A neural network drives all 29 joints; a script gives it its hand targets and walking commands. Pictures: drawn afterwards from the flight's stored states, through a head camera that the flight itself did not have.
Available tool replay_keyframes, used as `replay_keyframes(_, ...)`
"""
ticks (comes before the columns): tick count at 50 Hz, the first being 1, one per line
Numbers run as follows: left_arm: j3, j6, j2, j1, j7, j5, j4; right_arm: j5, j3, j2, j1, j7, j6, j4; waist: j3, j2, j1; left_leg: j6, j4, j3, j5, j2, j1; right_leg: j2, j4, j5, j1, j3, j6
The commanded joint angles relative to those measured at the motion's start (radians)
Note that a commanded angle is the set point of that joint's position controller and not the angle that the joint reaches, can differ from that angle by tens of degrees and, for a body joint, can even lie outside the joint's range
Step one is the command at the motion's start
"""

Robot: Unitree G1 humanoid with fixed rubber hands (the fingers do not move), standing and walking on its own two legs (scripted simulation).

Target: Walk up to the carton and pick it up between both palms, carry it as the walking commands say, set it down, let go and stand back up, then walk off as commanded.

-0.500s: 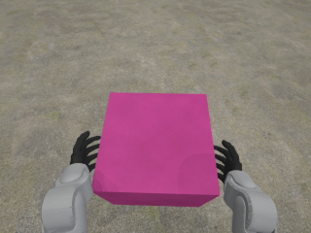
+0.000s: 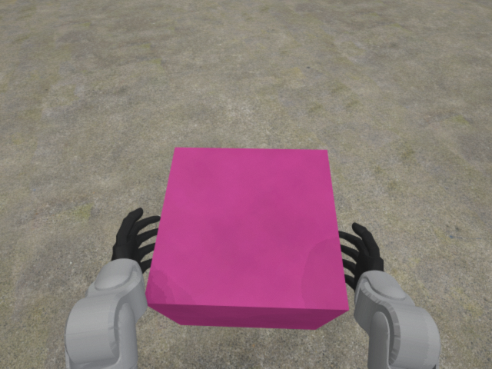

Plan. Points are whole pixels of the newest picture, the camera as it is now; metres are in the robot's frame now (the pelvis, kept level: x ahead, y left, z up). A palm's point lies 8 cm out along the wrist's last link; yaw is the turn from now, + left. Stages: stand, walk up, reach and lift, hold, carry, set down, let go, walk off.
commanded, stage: carry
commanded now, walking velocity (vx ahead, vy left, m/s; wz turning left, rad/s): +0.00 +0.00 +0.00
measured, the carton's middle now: (248, 243) +0.32 +0.00 +0.01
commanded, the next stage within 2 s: none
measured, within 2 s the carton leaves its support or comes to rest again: neither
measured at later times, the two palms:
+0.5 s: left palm (187, 165) +0.48 +0.12 +0.04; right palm (348, 171) +0.49 -0.21 +0.03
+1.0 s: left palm (222, 94) +0.81 +0.07 +0.00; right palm (335, 106) +0.80 -0.26 -0.04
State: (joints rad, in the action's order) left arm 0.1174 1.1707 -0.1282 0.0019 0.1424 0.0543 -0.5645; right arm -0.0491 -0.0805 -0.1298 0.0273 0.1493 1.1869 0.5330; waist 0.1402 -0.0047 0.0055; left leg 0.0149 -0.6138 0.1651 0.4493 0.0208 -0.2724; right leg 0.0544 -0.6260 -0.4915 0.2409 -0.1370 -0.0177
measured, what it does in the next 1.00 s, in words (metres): walks ahead: left foot, then right foot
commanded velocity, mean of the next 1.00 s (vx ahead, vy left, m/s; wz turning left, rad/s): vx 0.00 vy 0.00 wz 0.00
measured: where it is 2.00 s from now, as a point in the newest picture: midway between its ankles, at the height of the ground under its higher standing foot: (267, 220)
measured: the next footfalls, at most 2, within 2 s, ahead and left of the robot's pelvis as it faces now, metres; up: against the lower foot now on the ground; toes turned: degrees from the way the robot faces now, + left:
left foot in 0.14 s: +0.01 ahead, +0.11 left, +0.00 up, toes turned +9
right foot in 0.34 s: +0.17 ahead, -0.10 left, +0.00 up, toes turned -6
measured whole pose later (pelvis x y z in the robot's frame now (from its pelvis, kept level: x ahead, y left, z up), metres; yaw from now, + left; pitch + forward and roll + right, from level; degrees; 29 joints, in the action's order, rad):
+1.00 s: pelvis +0.55 -0.10 -0.02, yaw +2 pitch +6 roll +5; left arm 0.15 0.68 -0.13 0.01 0.08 0.07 -0.14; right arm -0.10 -0.10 -0.12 0.01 0.12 0.75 0.14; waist -0.06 0.00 0.01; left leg 0.03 -1.12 0.13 0.56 0.00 -0.31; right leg 0.00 -0.90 -0.44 0.55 0.01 -0.07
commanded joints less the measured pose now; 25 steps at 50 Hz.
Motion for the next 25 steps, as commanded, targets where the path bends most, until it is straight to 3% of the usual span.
replay_keyframes(1, -0.713, -0.029, -0.788, 0.376, -0.184, -0.329, -0.061, 0.317, 0.723, -0.786, -0.504, -0.161, -0.042, 0.185, 0.261, -0.392, -0.057, -0.124, -0.252, 0.029, 0.156, -0.065, -0.543, 0.285, 0.004, 2.132, -0.851, 0.286, -0.099)
replay_keyframes(2, -0.708, -0.030, -0.780, 0.371, -0.185, -0.318, -0.062, 0.318, 0.728, -0.781, -0.510, -0.164, -0.047, 0.174, 0.217, -0.340, -0.061, -0.116, -0.248, 0.009, 0.208, -0.065, -0.606, 0.293, 0.016, 2.047, -0.856, 0.292, -0.114)
replay_keyframes(3, -0.715, -0.035, -0.788, 0.370, -0.186, -0.322, -0.081, 0.323, 0.734, -0.785, -0.512, -0.163, -0.057, 0.196, 0.208, -0.288, -0.058, -0.096, -0.183, 0.016, 0.198, -0.076, -0.613, 0.278, -0.018, 2.054, -0.864, 0.267, -0.102)
replay_keyframes(4, -0.727, -0.035, -0.793, 0.403, -0.184, -0.335, -0.104, 0.325, 0.736, -0.796, -0.511, -0.161, -0.059, 0.196, 0.193, -0.255, -0.041, -0.078, -0.038, 0.039, 0.107, -0.082, -0.493, 0.244, -0.051, 2.019, -0.765, 0.211, -0.065)
replay_keyframes(5, -0.757, -0.038, -0.811, 0.441, -0.185, -0.355, -0.153, 0.331, 0.745, -0.825, -0.467, -0.162, -0.063, 0.203, 0.197, -0.187, -0.006, -0.062, 0.107, 0.083, -0.018, -0.107, -0.255, 0.188, -0.145, 2.036, -0.572, 0.103, -0.010)
replay_keyframes(6, -0.744, -0.034, -0.769, 0.418, -0.186, -0.348, -0.096, 0.299, 0.706, -0.803, -0.418, -0.161, -0.061, 0.128, 0.266, -0.043, 0.045, -0.033, 0.267, 0.071, -0.428, -0.071, 0.194, 0.143, -0.332, 1.829, -0.221, 0.004, 0.061)
replay_keyframes(7, -0.731, -0.031, -0.739, 0.422, -0.189, -0.338, -0.069, 0.292, 0.688, -0.783, -0.418, -0.157, -0.060, 0.095, 0.288, 0.176, 0.068, 0.069, 0.141, -0.151, -1.323, 0.100, 0.620, 0.069, -0.595, 1.029, 0.247, -0.022, 0.117)
replay_keyframes(8, -0.663, -0.039, -0.666, 0.381, -0.199, -0.277, 0.085, 0.232, 0.598, -0.692, -0.358, -0.158, -0.071, -0.083, 0.256, 0.418, 0.045, 0.232, 0.005, -0.386, -2.163, 0.310, 0.856, -0.093, -0.774, -0.192, 0.620, 0.022, 0.128)
replay_keyframes(9, -0.746, -0.050, -0.771, 0.432, -0.199, -0.343, -0.095, 0.314, 0.688, -0.810, -0.412, -0.160, -0.077, 0.096, 0.217, 0.342, 0.051, 0.292, 0.028, -0.480, -2.080, 0.374, 0.844, -0.057, -0.798, -0.328, 0.708, 0.105, 0.091)
replay_keyframes(10, -0.680, -0.061, -0.731, 0.411, -0.207, -0.294, 0.027, 0.273, 0.660, -0.765, -0.440, -0.171, -0.084, 0.028, 0.101, 0.221, 0.060, 0.270, 0.067, -0.489, -1.819, 0.373, 0.734, -0.024, -0.757, -0.378, 0.779, 0.145, 0.064)
replay_keyframes(11, -0.670, -0.078, -0.760, 0.437, -0.214, -0.292, 0.061, 0.272, 0.673, -0.784, -0.518, -0.177, -0.099, 0.047, -0.004, 0.136, 0.059, 0.225, 0.075, -0.472, -1.583, 0.340, 0.668, -0.011, -0.648, -0.428, 0.837, 0.167, 0.037)
replay_keyframes(12, -0.594, -0.107, -0.721, 0.421, -0.224, -0.239, 0.217, 0.222, 0.616, -0.736, -0.536, -0.187, -0.122, -0.078, -0.061, 0.107, 0.047, 0.189, 0.089, -0.438, -1.518, 0.297, 0.623, 0.002, -0.534, -0.430, 0.839, 0.130, 0.028)
replay_keyframes(13, -0.592, -0.132, -0.739, 0.409, -0.228, -0.236, 0.228, 0.227, 0.631, -0.747, -0.587, -0.191, -0.146, -0.053, -0.053, 0.125, 0.029, 0.150, 0.085, -0.363, -1.434, 0.272, 0.555, 0.027, -0.368, -0.372, 0.748, 0.112, 0.027)
replay_keyframes(14, -0.631, -0.154, -0.773, 0.429, -0.227, -0.267, 0.145, 0.259, 0.674, -0.787, -0.623, -0.192, -0.164, 0.024, -0.008, 0.136, 0.010, 0.124, 0.067, -0.266, -1.338, 0.239, 0.445, 0.028, -0.167, -0.226, 0.559, 0.061, 0.038)
replay_keyframes(15, -0.632, -0.172, -0.775, 0.404, -0.230, -0.266, 0.137, 0.264, 0.685, -0.791, -0.648, -0.193, -0.182, 0.043, 0.087, 0.064, -0.035, 0.069, -0.068, -0.117, -1.335, 0.170, 0.301, -0.020, 0.083, 0.091, 0.229, -0.018, 0.053)
replay_keyframes(16, -0.654, -0.180, -0.795, 0.429, -0.230, -0.292, 0.086, 0.273, 0.684, -0.789, -0.626, -0.187, -0.193, 0.066, 0.206, -0.041, -0.075, 0.000, -0.322, -0.016, -1.124, 0.131, 0.165, -0.008, 0.314, 0.647, -0.102, -0.016, 0.090)
replay_keyframes(17, -0.641, -0.197, -0.763, 0.460, -0.234, -0.294, 0.115, 0.254, 0.678, -0.776, -0.610, -0.194, -0.205, 0.032, 0.255, -0.305, -0.043, -0.088, -0.475, -0.014, -0.097, 0.008, -0.176, 0.232, 0.230, 1.553, -0.421, 0.268, 0.032)
replay_keyframes(18, -0.663, -0.217, -0.777, 0.461, -0.232, -0.299, 0.099, 0.273, 0.705, -0.791, -0.584, -0.202, -0.211, 0.042, 0.276, -0.366, -0.012, -0.075, -0.544, -0.122, 0.134, -0.032, -0.284, 0.301, 0.115, 1.978, -0.548, 0.401, -0.044)
replay_keyframes(19, -0.591, -0.248, -0.705, 0.462, -0.237, -0.236, 0.221, 0.216, 0.645, -0.718, -0.614, -0.208, -0.240, -0.062, 0.238, -0.374, -0.030, -0.061, -0.560, -0.117, 0.185, -0.062, -0.349, 0.286, 0.118, 2.093, -0.525, 0.425, -0.069)
replay_keyframes(20, -0.709, -0.256, -0.825, 0.540, -0.231, -0.336, -0.074, 0.321, 0.755, -0.847, -0.681, -0.202, -0.253, 0.184, 0.189, -0.352, -0.038, -0.043, -0.612, -0.109, 0.196, -0.053, -0.458, 0.254, 0.102, 1.994, -0.574, 0.399, -0.063)
replay_keyframes(21, -0.739, -0.239, -0.845, 0.546, -0.221, -0.357, -0.123, 0.338, 0.765, -0.865, -0.652, -0.192, -0.241, 0.198, 0.154, -0.265, -0.045, -0.019, -0.600, -0.110, 0.230, -0.040, -0.540, 0.246, 0.095, 1.902, -0.596, 0.405, -0.059)
replay_keyframes(22, -0.785, -0.222, -0.889, 0.555, -0.212, -0.394, -0.205, 0.364, 0.798, -0.925, -0.624, -0.178, -0.228, 0.228, 0.136, -0.253, -0.046, -0.021, -0.571, -0.073, 0.244, -0.037, -0.618, 0.239, 0.085, 1.901, -0.658, 0.404, -0.058)
replay_keyframes(23, -0.681, -0.218, -0.772, 0.505, -0.218, -0.299, 0.014, 0.262, 0.689, -0.830, -0.548, -0.185, -0.218, -0.004, 0.154, -0.225, -0.057, -0.028, -0.544, -0.068, 0.231, -0.030, -0.653, 0.242, 0.096, 1.813, -0.691, 0.398, -0.053)
replay_keyframes(24, -0.595, -0.233, -0.674, 0.422, -0.218, -0.217, 0.187, 0.207, 0.616, -0.730, -0.531, -0.188, -0.237, -0.141, 0.180, -0.207, -0.062, -0.033, -0.513, -0.070, 0.219, -0.032, -0.666, 0.244, 0.099, 1.777, -0.721, 0.398, -0.054)
replay_keyframes(25, -0.655, -0.238, -0.709, 0.413, -0.219, -0.264, 0.087, 0.227, 0.654, -0.753, -0.480, -0.186, -0.245, -0.052, 0.206, -0.219, -0.059, -0.029, -0.461, -0.057, 0.179, -0.036, -0.649, 0.239, 0.105, 1.782, -0.729, 0.372, -0.046)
